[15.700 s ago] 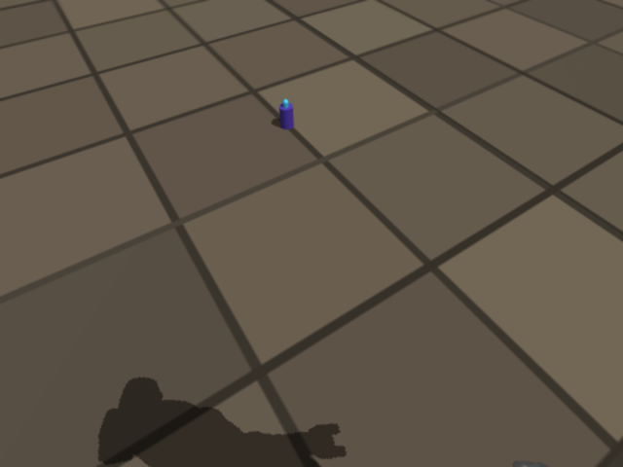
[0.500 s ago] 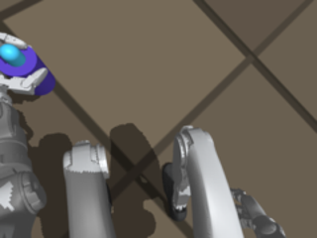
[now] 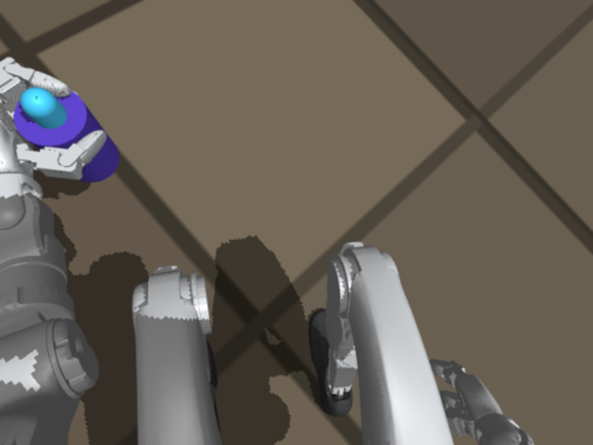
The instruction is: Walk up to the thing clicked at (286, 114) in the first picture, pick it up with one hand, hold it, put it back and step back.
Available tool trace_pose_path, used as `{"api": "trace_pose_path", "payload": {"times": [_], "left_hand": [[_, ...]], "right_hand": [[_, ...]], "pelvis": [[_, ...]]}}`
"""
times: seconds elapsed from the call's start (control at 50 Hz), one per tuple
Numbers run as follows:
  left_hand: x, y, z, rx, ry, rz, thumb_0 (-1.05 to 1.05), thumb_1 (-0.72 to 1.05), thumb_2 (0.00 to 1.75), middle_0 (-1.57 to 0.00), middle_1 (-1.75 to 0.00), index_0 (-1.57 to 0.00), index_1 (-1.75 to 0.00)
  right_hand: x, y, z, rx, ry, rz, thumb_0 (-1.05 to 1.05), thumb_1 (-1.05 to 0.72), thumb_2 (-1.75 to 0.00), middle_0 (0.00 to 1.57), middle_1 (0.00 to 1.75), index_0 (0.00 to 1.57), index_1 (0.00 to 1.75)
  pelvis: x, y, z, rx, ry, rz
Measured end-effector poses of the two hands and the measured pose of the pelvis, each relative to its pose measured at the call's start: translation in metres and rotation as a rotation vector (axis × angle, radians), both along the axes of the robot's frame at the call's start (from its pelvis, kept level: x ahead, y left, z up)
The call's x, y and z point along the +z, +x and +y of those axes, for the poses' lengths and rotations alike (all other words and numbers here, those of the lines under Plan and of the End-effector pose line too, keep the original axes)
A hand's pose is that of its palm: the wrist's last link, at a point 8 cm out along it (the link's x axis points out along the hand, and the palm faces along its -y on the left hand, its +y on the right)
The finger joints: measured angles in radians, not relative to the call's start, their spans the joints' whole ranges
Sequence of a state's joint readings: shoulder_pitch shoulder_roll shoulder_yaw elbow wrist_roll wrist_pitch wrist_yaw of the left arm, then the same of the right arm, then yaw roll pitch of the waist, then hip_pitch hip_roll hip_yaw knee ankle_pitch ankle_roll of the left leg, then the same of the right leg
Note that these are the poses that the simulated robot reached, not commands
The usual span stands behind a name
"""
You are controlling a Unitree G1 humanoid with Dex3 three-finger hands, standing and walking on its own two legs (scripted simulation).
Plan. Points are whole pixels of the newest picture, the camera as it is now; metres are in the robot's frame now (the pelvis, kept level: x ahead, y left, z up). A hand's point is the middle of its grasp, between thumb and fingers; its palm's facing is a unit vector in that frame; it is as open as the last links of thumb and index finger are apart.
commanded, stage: lift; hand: left
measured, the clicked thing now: (67, 132) +0.49 +0.26 -0.05
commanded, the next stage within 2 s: none
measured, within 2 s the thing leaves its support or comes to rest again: neither
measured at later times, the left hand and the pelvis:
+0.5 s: hand (34, 112) +0.47 +0.25 +0.04, palm faces +0.17 -0.98 -0.05, open 8.3 cm; pelvis +0.00 +0.00 +0.04, yaw +2 degrees
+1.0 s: hand out of the picture +0.42 +0.23 +0.21, palm faces +0.19 -0.98 -0.05, open 8.3 cm; pelvis +0.02 +0.00 +0.18, yaw +3 degrees
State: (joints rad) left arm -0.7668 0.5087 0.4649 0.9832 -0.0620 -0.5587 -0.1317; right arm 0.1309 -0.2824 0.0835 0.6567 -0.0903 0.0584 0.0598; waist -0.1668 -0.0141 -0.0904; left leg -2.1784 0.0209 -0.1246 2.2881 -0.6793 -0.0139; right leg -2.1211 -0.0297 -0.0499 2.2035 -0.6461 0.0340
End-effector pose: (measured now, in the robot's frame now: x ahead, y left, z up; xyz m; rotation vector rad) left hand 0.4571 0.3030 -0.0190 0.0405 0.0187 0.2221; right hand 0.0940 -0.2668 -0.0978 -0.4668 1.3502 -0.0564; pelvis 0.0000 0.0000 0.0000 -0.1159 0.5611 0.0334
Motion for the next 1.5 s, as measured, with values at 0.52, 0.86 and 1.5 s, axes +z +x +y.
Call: {"api": "trace_pose_path", "payload": {"times": [0.52,0.86,1.5], "left_hand": [[0.065,-0.021,-0.005,-0.05,0.012,0.004,-0.03,-0.34,1.05,-0.69,-0.97,-0.98,-1.13],[0.172,-0.059,-0.018,-0.041,0.008,0.014,-0.03,-0.34,1.05,-0.69,-0.97,-0.98,-1.13],[0.349,-0.09,-0.025,-0.026,-0.018,0.027,-0.03,-0.32,1.03,-0.68,-0.98,-0.97,-1.13]], "right_hand": [[0.031,0.02,0.002,-0.049,0.041,-0.096,0.0,-0.92,-0.9,0.2,0.3,0.2,0.3],[0.119,0.067,0.016,-0.075,0.085,-0.261,0.01,-0.91,-0.9,0.2,0.3,0.2,0.3],[0.295,0.107,0.041,-0.057,0.129,-0.396,0.01,-0.91,-0.9,0.2,0.3,0.2,0.3]], "pelvis": [[0.042,0.003,-0.002,0.015,0.027,0.015],[0.131,0.013,-0.002,0.023,0.041,-0.025],[0.294,0.057,0.009,0.049,0.068,-0.249]]}}
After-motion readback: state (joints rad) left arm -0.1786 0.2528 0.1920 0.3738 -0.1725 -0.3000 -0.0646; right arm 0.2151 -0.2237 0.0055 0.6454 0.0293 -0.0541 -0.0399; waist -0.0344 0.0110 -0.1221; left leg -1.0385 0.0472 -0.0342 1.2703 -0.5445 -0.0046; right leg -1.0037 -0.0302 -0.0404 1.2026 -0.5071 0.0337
